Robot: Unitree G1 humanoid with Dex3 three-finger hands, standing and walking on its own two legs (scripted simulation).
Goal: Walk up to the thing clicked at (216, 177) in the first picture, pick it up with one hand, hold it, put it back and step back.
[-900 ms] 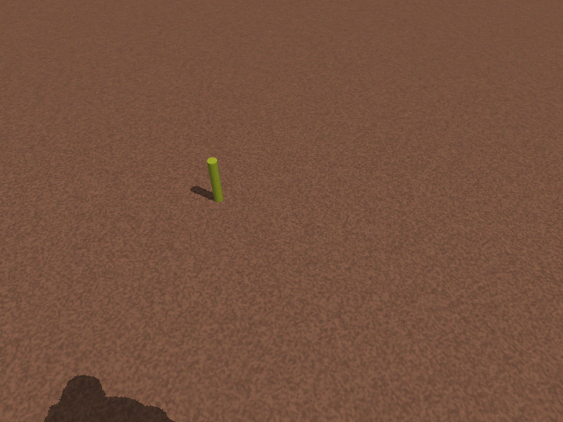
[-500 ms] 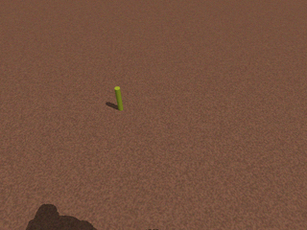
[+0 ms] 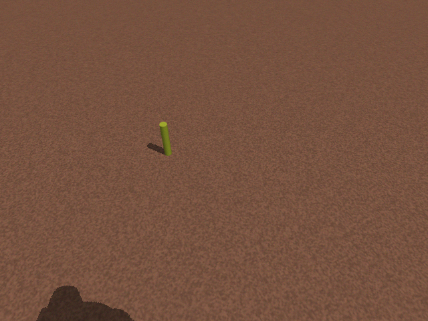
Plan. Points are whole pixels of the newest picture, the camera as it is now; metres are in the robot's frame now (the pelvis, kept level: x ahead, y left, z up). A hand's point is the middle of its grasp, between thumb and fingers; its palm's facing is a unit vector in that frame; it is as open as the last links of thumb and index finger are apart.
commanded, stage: stand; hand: left
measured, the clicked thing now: (165, 139) +1.24 +0.33 -0.66
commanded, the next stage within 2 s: walk up in 0.22 s
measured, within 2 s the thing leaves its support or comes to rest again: neither
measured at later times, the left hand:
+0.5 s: hand out of the picture +0.05 +0.33 -0.16, palm faces +0.08 -0.93 -0.37, open 7.4 cm
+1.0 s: hand (66, 248) +0.32 +0.37 -0.15, palm faces -0.04 -0.94 -0.33, open 7.4 cm
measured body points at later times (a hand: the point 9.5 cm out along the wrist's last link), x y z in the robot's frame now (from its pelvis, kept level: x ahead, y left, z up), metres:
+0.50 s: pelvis +0.04 +0.04 -0.01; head +0.05 +0.05 +0.44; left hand +0.04 +0.37 -0.13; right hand +0.14 -0.29 -0.11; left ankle +0.11 +0.18 -0.73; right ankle +0.00 -0.11 -0.75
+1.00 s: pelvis +0.25 +0.10 -0.01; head +0.26 +0.10 +0.44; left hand +0.32 +0.42 -0.13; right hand +0.26 -0.22 -0.13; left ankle +0.14 +0.20 -0.75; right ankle +0.41 -0.04 -0.72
